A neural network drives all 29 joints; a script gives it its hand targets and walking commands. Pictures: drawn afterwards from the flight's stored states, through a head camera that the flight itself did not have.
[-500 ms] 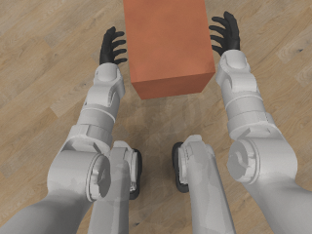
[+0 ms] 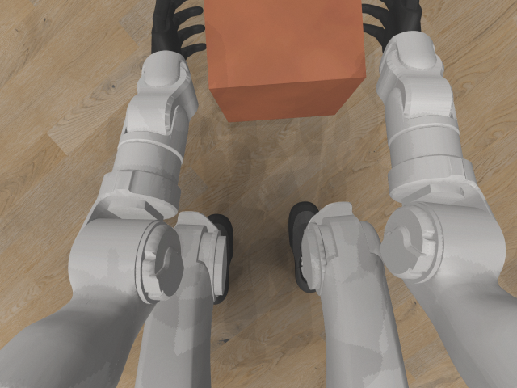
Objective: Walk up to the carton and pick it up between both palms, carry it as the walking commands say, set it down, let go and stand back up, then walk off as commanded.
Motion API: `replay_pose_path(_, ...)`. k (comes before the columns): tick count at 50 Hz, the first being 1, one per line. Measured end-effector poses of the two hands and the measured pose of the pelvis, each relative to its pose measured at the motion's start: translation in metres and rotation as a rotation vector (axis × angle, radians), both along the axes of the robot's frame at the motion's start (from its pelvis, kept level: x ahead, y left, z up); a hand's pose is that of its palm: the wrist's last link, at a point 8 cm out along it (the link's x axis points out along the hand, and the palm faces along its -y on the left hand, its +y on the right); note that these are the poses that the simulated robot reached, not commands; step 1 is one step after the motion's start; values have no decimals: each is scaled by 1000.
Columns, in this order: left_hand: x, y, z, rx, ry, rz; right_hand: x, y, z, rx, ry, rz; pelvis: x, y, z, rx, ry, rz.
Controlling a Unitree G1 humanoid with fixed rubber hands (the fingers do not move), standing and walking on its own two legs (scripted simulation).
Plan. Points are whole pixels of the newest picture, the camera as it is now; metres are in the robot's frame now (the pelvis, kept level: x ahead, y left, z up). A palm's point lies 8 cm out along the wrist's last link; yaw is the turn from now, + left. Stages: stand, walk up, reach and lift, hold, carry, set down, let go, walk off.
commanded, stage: set down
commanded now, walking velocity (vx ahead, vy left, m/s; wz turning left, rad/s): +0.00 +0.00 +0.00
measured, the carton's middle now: (278, 18) +0.58 -0.07 -0.27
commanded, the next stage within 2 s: none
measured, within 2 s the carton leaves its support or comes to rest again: rests again in 1.70 s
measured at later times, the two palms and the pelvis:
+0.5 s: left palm (176, 47) +0.54 +0.08 -0.23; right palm (379, 31) +0.53 -0.20 -0.23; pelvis -0.01 +0.00 -0.04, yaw +0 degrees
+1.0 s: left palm (177, 49) +0.54 +0.08 -0.24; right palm (379, 34) +0.53 -0.21 -0.23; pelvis -0.01 +0.00 -0.04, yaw +0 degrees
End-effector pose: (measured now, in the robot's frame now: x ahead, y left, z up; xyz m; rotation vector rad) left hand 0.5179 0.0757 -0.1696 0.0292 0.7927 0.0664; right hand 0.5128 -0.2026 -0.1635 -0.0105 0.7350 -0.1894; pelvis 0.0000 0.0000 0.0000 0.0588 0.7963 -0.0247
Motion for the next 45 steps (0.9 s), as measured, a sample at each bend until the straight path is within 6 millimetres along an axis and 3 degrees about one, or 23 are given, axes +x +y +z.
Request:
replay_pose_path(7,12,-1,-17,-2,-15,-5,6,-2,-22,2,-1,17,-4,-1,-12,1,-21,1)
replay_pose_path(17,13,-4,-56,-14,7,-22,5,-9,-64,16,29,22,-6,-2,-26,3,-49,2)
replay_pose_path(24,24,4,-58,-28,-34,-14,21,-2,-62,21,-15,43,-8,-1,-37,-3,-90,9)
replay_pose_path(45,24,5,-65,-33,-19,-30,20,-3,-69,31,8,63,-6,0,-43,-7,-101,12)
